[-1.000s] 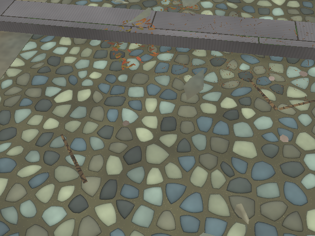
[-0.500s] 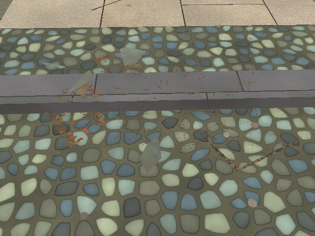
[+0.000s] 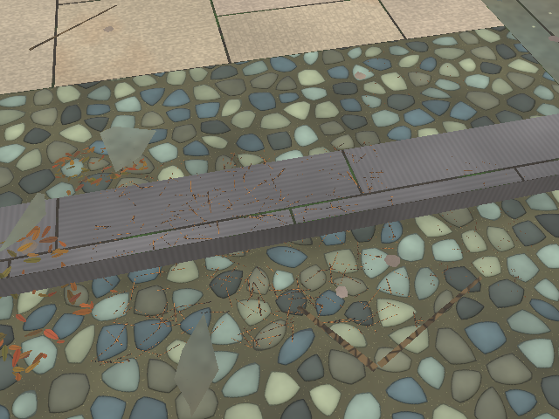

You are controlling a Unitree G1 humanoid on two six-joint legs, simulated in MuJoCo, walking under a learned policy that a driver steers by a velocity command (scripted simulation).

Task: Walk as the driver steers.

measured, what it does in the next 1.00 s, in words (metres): walks ahead: left foot, then right foot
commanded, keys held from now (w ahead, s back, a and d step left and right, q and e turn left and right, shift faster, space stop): w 0.62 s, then w+q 0.38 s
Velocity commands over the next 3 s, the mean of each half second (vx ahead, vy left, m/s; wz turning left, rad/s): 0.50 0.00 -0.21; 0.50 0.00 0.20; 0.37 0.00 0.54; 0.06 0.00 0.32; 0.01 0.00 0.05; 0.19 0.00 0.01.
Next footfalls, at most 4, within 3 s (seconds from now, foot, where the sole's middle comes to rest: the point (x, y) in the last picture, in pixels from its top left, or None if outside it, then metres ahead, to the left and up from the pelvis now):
0.20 left None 0.31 0.15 -0.78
0.68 right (333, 415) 0.49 -0.08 -0.78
1.20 left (257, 311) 0.75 0.11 -0.78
1.88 right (294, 205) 1.06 0.02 -0.70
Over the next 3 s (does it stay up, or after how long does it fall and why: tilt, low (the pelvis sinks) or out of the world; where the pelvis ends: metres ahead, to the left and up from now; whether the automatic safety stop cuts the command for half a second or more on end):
stays up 0.96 0.04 0.02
